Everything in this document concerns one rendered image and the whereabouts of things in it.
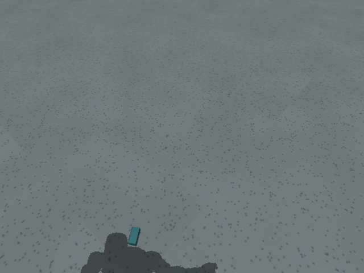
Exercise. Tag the small box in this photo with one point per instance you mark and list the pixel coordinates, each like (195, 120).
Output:
(133, 240)

